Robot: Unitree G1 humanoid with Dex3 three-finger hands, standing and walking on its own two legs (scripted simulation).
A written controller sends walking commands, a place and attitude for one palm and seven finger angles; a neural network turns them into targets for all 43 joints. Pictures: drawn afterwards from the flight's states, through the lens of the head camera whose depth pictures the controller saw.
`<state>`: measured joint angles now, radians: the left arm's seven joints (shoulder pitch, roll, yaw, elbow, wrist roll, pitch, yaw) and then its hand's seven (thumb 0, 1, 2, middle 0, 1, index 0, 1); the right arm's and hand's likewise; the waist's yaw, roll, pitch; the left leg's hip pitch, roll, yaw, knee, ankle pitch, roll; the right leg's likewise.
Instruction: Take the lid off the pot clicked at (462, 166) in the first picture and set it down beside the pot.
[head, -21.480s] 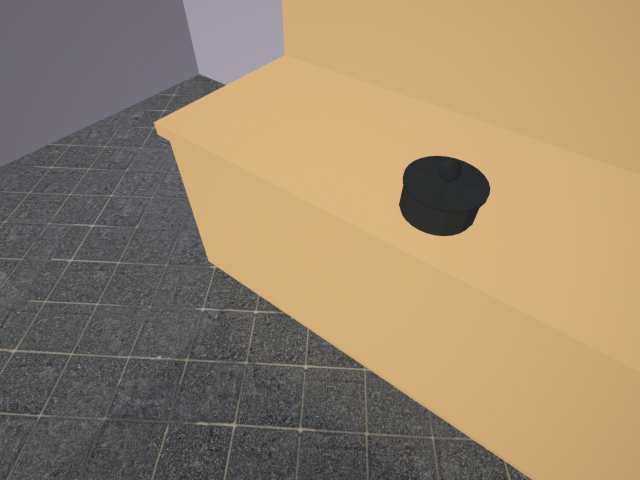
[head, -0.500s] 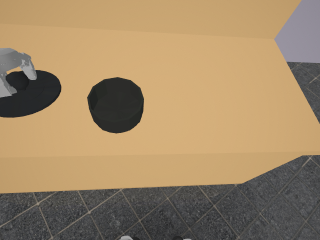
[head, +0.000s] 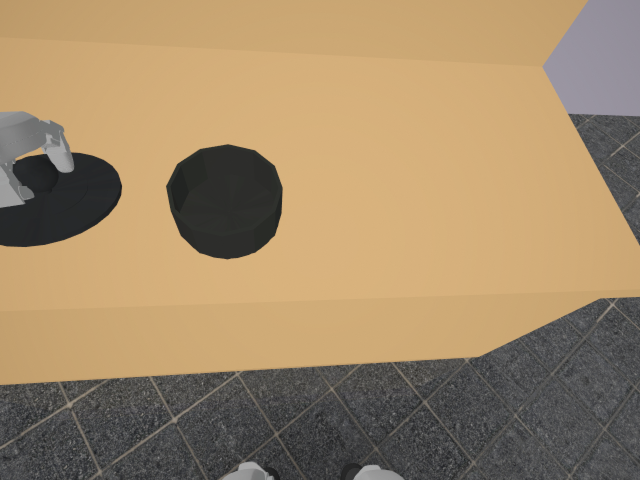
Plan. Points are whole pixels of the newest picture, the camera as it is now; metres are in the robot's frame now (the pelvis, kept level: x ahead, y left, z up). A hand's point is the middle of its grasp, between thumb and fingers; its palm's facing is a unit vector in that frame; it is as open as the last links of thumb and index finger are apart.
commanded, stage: lower the lid onto the table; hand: left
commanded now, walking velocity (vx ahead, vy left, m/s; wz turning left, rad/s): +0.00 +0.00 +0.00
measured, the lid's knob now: (36, 174) +0.49 +0.34 +0.03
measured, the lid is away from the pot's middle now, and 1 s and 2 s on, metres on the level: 0.23 0.23 0.25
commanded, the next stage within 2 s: open the fingers wide in 0.96 s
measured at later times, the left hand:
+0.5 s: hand (29, 193) +0.47 +0.34 +0.03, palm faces -0.51 -0.09 -0.86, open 7.7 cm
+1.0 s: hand (43, 200) +0.48 +0.34 -0.01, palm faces -0.51 -0.10 -0.86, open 7.7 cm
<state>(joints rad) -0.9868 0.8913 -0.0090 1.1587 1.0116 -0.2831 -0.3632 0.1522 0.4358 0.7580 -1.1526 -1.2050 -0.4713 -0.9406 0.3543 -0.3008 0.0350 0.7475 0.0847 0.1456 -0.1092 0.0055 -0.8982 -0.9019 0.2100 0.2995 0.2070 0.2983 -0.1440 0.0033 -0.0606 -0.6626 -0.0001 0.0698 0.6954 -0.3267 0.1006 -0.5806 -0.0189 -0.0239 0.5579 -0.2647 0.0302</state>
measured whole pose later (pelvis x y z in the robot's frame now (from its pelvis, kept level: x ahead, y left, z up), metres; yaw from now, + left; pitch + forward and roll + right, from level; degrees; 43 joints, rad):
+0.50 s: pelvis +0.00 +0.01 -0.01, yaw +0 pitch +20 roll -5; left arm -1.02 0.87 -0.02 1.19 1.04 -0.28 -0.31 0.15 0.44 0.76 -1.15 -1.21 -0.47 -0.94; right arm 0.35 -0.29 0.03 0.75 0.06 0.17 -0.10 0.00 -0.90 -0.90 0.21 0.30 0.21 0.30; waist -0.16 0.01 -0.08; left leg -0.77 0.00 0.06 0.77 -0.35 0.12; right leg -0.68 -0.02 -0.03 0.62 -0.29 0.01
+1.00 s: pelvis -0.01 +0.02 -0.03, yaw -1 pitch +23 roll -7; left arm -1.07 0.89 0.00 1.24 1.09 -0.25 -0.28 0.15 0.43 0.76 -1.15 -1.21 -0.47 -0.94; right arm 0.37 -0.28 0.05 0.73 0.05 0.18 -0.09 0.00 -0.90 -0.90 0.21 0.30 0.21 0.30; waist -0.21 0.02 -0.09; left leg -0.91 0.01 0.05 0.89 -0.39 0.13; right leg -0.81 -0.01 -0.03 0.71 -0.32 0.00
